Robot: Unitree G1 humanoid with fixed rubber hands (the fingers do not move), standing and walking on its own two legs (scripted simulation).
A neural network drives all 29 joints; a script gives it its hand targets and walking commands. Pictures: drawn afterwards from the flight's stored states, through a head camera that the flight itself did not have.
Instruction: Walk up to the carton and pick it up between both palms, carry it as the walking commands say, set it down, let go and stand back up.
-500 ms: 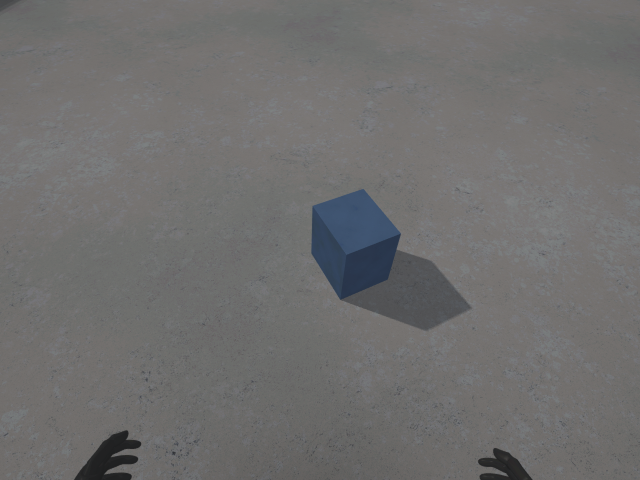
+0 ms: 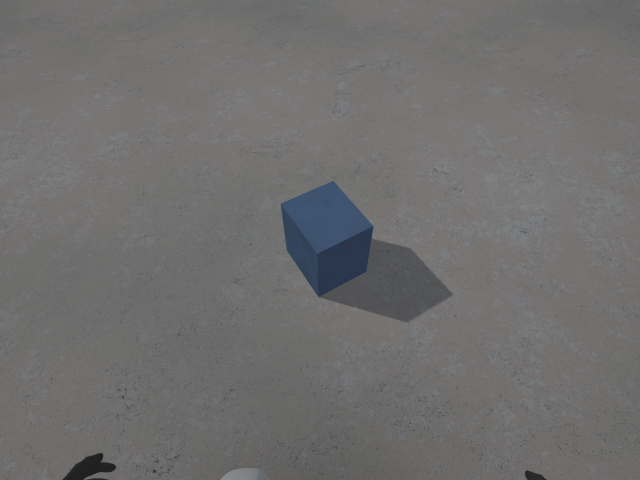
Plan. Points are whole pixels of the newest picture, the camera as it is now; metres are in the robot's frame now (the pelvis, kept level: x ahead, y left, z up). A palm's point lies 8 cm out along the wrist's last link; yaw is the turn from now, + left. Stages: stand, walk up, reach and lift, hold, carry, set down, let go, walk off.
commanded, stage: walk up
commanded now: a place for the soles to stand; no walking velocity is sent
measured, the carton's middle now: (325, 239) +0.92 -0.01 -0.62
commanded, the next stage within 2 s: none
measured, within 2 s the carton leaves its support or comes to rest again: neither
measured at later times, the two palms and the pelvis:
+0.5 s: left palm (101, 447) +0.18 +0.29 -0.10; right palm (568, 464) +0.16 -0.32 -0.12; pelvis +0.10 -0.02 -0.01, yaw -3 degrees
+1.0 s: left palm (102, 390) +0.25 +0.31 -0.10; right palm (539, 407) +0.23 -0.30 -0.11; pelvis +0.17 +0.00 -0.01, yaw -4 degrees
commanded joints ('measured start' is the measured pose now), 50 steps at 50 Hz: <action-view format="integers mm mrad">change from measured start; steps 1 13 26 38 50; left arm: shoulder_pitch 236 39 209 61 429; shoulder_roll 255 199 368 123 293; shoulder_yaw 121 92 144 69 147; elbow -14 -92 -19 -104 57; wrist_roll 9 7 25 -7 45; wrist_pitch -19 -14 -49 -22 -48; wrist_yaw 44 41 50 40 40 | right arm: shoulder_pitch -128 198 -98 254 -68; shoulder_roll -166 -330 -258 -400 -174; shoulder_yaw -76 -153 -100 -158 -71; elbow -127 -52 -124 -37 -121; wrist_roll -10 -4 -20 -35 -27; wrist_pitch -33 -66 -12 -65 -9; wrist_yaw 2 -26 2 -18 14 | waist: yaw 91 -88 57 -97 168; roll -137 21 -33 266 -241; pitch -45 -195 75 -166 -71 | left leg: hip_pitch -299 601 -352 614 -276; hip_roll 12 355 61 313 -2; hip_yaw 24 -490 -109 -654 -29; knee -56 -594 146 -653 61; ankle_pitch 5 341 13 206 32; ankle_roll -8 283 22 245 77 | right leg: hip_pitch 428 -418 192 -521 388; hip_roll -220 -24 -337 31 -133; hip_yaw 255 135 531 -12 268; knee -189 597 -328 534 -304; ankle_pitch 925 -115 63 -172 -155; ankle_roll -191 -15 -181 -36 -40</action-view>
